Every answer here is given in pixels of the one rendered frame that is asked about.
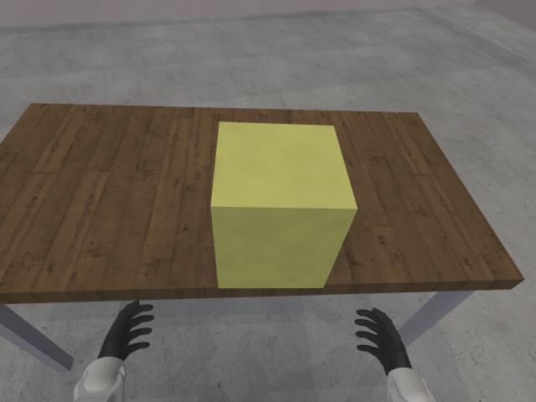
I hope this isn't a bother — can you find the left robot hand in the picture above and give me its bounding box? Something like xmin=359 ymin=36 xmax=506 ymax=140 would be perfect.
xmin=98 ymin=300 xmax=154 ymax=361

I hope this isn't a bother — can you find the robot right forearm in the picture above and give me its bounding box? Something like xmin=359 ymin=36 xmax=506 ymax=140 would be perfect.
xmin=386 ymin=368 xmax=437 ymax=402

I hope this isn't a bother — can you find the right robot hand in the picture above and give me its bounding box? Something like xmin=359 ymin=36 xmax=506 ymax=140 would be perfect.
xmin=354 ymin=307 xmax=412 ymax=377

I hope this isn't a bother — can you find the carton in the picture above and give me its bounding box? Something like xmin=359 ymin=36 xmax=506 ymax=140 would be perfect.
xmin=210 ymin=121 xmax=358 ymax=288

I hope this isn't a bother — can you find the table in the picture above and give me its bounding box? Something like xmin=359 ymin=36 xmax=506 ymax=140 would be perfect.
xmin=0 ymin=103 xmax=525 ymax=372

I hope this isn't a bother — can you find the robot left forearm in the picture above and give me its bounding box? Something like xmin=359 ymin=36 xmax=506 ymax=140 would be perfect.
xmin=74 ymin=357 xmax=126 ymax=402

